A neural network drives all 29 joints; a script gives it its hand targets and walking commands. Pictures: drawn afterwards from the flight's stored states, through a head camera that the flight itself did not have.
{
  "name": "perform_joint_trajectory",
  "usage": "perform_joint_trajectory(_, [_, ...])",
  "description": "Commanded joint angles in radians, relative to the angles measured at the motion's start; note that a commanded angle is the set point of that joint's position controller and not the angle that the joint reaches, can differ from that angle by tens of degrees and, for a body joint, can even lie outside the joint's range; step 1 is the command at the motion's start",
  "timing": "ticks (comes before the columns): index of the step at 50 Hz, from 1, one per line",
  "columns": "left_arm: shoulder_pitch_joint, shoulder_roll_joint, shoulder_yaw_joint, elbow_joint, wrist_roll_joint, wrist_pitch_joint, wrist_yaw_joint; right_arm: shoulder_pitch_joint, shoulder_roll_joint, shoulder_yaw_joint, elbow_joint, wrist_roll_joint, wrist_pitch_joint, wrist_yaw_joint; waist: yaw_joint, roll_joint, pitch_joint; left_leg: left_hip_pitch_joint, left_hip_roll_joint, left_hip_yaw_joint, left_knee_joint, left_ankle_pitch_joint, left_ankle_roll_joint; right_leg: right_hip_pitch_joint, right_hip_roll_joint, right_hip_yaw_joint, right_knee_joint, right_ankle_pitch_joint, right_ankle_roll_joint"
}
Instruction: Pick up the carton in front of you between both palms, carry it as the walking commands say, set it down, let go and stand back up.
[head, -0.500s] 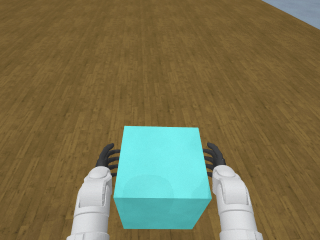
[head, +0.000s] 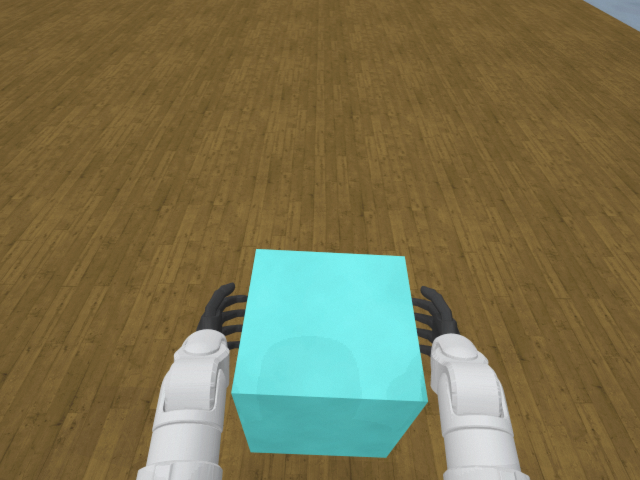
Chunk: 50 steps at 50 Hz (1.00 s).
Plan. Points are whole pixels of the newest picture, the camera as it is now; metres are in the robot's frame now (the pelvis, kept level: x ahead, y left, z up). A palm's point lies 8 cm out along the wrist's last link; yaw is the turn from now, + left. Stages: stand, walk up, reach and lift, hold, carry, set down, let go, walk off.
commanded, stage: hold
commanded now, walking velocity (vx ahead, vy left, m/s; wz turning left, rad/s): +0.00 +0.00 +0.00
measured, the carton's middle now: (324, 358) +0.31 -0.01 -0.05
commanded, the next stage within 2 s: set down in 0.44 s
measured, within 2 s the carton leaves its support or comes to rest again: neither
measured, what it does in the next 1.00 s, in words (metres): stands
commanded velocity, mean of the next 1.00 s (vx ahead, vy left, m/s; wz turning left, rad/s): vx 0.00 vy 0.00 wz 0.00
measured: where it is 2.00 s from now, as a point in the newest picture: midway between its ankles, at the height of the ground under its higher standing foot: outside the picture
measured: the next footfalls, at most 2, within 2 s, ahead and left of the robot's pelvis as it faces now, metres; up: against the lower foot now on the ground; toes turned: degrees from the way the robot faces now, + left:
none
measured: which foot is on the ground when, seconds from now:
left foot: down 0.00-1.00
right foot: down 0.00-1.00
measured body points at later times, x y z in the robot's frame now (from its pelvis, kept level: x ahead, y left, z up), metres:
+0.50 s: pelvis -0.01 -0.05 +0.00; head -0.06 -0.06 +0.45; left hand +0.28 +0.13 +0.04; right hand +0.31 -0.17 +0.04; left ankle +0.01 +0.08 -0.74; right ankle +0.03 -0.15 -0.74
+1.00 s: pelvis -0.03 -0.04 -0.04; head +0.13 -0.03 +0.38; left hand +0.35 +0.11 -0.10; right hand +0.34 -0.19 -0.10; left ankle +0.02 +0.08 -0.74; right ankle +0.04 -0.15 -0.74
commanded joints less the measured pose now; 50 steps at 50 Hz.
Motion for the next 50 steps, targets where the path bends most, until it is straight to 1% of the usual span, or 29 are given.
perform_joint_trajectory(1, [-0.414,-0.916,-0.485,-0.077,-0.228,-0.049,-0.197,-0.467,0.881,0.545,-0.051,0.250,-0.055,0.247,0.017,0.043,-0.292,0.234,-0.018,-0.246,-0.061,0.340,-0.032,0.011,0.140,0.058,-0.038,0.111,-0.038])
perform_joint_trajectory(2, [-0.440,-0.924,-0.505,-0.088,-0.241,-0.045,-0.205,-0.460,0.885,0.529,-0.036,0.239,-0.056,0.243,-0.001,0.044,-0.284,0.225,-0.018,-0.246,-0.062,0.312,-0.037,0.012,0.138,0.058,-0.040,0.098,-0.042])
perform_joint_trajectory(3, [-0.448,-0.922,-0.506,-0.085,-0.243,-0.041,-0.209,-0.461,0.879,0.510,-0.020,0.230,-0.056,0.244,0.000,0.070,-0.265,0.247,-0.017,-0.246,-0.075,0.255,-0.040,-0.010,0.129,0.060,-0.043,0.069,-0.048])
perform_joint_trajectory(4, [-0.471,-0.924,-0.510,-0.078,-0.247,-0.037,-0.219,-0.467,0.890,0.497,-0.006,0.218,-0.056,0.242,-0.017,0.055,-0.249,0.228,-0.015,-0.246,-0.075,0.220,-0.042,-0.013,0.131,0.060,-0.047,0.046,-0.050])
perform_joint_trajectory(6, [-0.501,-0.933,-0.506,-0.058,-0.255,-0.031,-0.236,-0.469,0.906,0.471,0.037,0.201,-0.051,0.242,-0.026,0.044,-0.225,0.185,-0.020,-0.246,-0.075,0.161,-0.046,0.009,0.127,0.061,-0.056,0.025,-0.056])
perform_joint_trajectory(8, [-0.506,-0.935,-0.491,-0.026,-0.250,-0.024,-0.246,-0.487,0.916,0.454,0.065,0.192,-0.046,0.247,-0.026,0.046,-0.202,0.190,-0.025,-0.241,-0.081,0.103,-0.047,-0.008,0.119,0.060,-0.067,-0.004,-0.056])
perform_joint_trajectory(10, [-0.533,-0.950,-0.474,0.004,-0.249,-0.022,-0.258,-0.507,0.932,0.444,0.097,0.184,-0.043,0.252,-0.025,0.036,-0.187,0.136,-0.027,-0.241,-0.086,0.045,-0.047,0.024,0.117,0.057,-0.073,-0.033,-0.057])
perform_joint_trajectory(12, [-0.546,-0.958,-0.454,0.030,-0.244,-0.021,-0.268,-0.528,0.945,0.436,0.114,0.179,-0.040,0.259,-0.023,0.023,-0.183,0.111,-0.032,-0.238,-0.084,0.022,-0.044,0.043,0.110,0.057,-0.078,-0.040,-0.055])
perform_joint_trajectory(17, [-0.555,-0.965,-0.402,0.080,-0.219,-0.022,-0.279,-0.581,0.965,0.436,0.131,0.186,-0.034,0.274,0.004,0.000,-0.182,0.073,-0.050,-0.223,-0.075,-0.004,-0.031,0.075,0.095,0.058,-0.088,-0.056,-0.042])
perform_joint_trajectory(22, [-0.567,-0.968,-0.373,0.101,-0.203,-0.028,-0.283,-0.616,0.977,0.439,0.143,0.195,-0.036,0.282,0.019,-0.014,-0.183,0.065,-0.065,-0.208,-0.064,-0.009,-0.021,0.079,0.078,0.070,-0.101,-0.072,-0.029])
perform_joint_trajectory(25, [-0.610,-0.950,-0.358,0.109,-0.192,-0.038,-0.289,-0.653,0.994,0.433,0.156,0.199,-0.040,0.278,0.026,-0.027,-0.184,0.058,-0.073,-0.198,-0.052,-0.019,-0.015,0.078,0.065,0.082,-0.106,-0.088,-0.021])
perform_joint_trajectory(27, [-0.657,-0.931,-0.331,0.139,-0.175,-0.052,-0.297,-0.684,1.004,0.403,0.193,0.189,-0.048,0.272,0.025,-0.040,-0.169,0.047,-0.078,-0.192,-0.035,-0.041,-0.010,0.060,0.054,0.092,-0.110,-0.134,-0.022])
perform_joint_trajectory(29, [-0.721,-0.913,-0.294,0.187,-0.153,-0.073,-0.309,-0.717,1.009,0.350,0.254,0.166,-0.064,0.262,0.015,-0.054,-0.150,0.021,-0.080,-0.188,-0.012,-0.071,-0.007,0.044,0.046,0.102,-0.110,-0.196,-0.030])
perform_joint_trajectory(31, [-0.790,-0.892,-0.245,0.245,-0.119,-0.098,-0.316,-0.755,0.996,0.277,0.321,0.130,-0.085,0.248,0.000,-0.053,-0.128,-0.020,-0.078,-0.186,0.014,-0.099,-0.007,0.029,0.043,0.110,-0.102,-0.244,-0.040])
perform_joint_trajectory(33, [-0.832,-0.873,-0.180,0.313,-0.075,-0.123,-0.313,-0.789,0.959,0.193,0.372,0.083,-0.107,0.228,-0.016,-0.029,-0.110,-0.072,-0.079,-0.188,0.037,-0.118,-0.006,0.022,0.047,0.113,-0.082,-0.261,-0.047])
perform_joint_trajectory(35, [-0.838,-0.840,-0.108,0.373,-0.022,-0.150,-0.298,-0.801,0.905,0.110,0.402,0.031,-0.130,0.205,-0.035,-0.001,-0.100,-0.131,-0.078,-0.191,0.056,-0.122,-0.004,0.017,0.057,0.105,-0.052,-0.229,-0.046])
perform_joint_trajectory(38, [-0.802,-0.762,-0.005,0.434,0.055,-0.199,-0.259,-0.783,0.802,0.006,0.422,-0.048,-0.172,0.177,-0.055,0.020,-0.094,-0.227,-0.078,-0.195,0.085,-0.081,-0.002,-0.016,0.079,0.078,0.018,-0.093,-0.039])
perform_joint_trajectory(40, [-0.763,-0.697,0.048,0.465,0.093,-0.248,-0.234,-0.760,0.736,-0.034,0.428,-0.083,-0.222,0.168,-0.055,0.021,-0.115,-0.283,-0.085,-0.193,0.116,-0.039,-0.003,-0.057,0.093,0.062,0.072,-0.003,-0.031])
perform_joint_trajectory(42, [-0.732,-0.655,0.063,0.473,0.104,-0.317,-0.214,-0.745,0.691,-0.034,0.416,-0.094,-0.291,0.165,-0.047,0.017,-0.166,-0.333,-0.094,-0.191,0.153,0.015,-0.009,-0.099,0.106,0.055,0.126,0.076,-0.022])
perform_joint_trajectory(44, [-0.722,-0.655,0.037,0.467,0.093,-0.396,-0.200,-0.746,0.690,0.001,0.402,-0.084,-0.371,0.170,-0.039,0.016,-0.251,-0.371,-0.103,-0.192,0.199,0.080,-0.017,-0.152,0.121,0.051,0.187,0.151,-0.015])
perform_joint_trajectory(46, [-0.730,-0.687,-0.027,0.458,0.063,-0.473,-0.188,-0.761,0.717,0.061,0.399,-0.054,-0.449,0.179,-0.036,0.021,-0.358,-0.393,-0.111,-0.194,0.251,0.140,-0.028,-0.214,0.135,0.042,0.252,0.210,-0.009])
perform_joint_trajectory(48, [-0.763,-0.734,-0.118,0.446,0.024,-0.540,-0.175,-0.792,0.758,0.133,0.405,-0.017,-0.519,0.188,-0.044,0.027,-0.494,-0.408,-0.116,-0.201,0.314,0.209,-0.039,-0.285,0.145,0.030,0.326,0.263,-0.005])
perform_joint_trajectory(50, [-0.805,-0.785,-0.215,0.420,-0.019,-0.589,-0.160,-0.821,0.787,0.201,0.405,0.022,-0.572,0.196,-0.060,0.035,-0.652,-0.413,-0.118,-0.209,0.384,0.291,-0.048,-0.359,0.152,0.019,0.399,0.312,-0.002])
